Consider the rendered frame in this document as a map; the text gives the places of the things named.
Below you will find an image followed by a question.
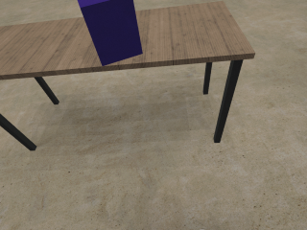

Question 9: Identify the table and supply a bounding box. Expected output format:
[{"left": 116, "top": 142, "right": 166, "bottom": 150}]
[{"left": 0, "top": 1, "right": 255, "bottom": 151}]

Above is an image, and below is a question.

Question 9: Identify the carton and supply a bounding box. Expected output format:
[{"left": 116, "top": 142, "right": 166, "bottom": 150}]
[{"left": 78, "top": 0, "right": 143, "bottom": 66}]

